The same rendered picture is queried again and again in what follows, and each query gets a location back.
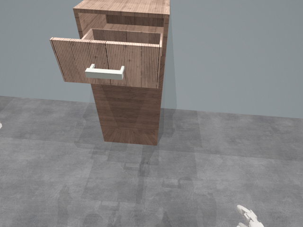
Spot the right robot hand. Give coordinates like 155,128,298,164
237,205,264,227

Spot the cabinet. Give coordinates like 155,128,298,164
73,0,169,146

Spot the drawer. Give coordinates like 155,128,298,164
49,28,162,88

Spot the handle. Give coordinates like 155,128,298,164
85,64,125,80

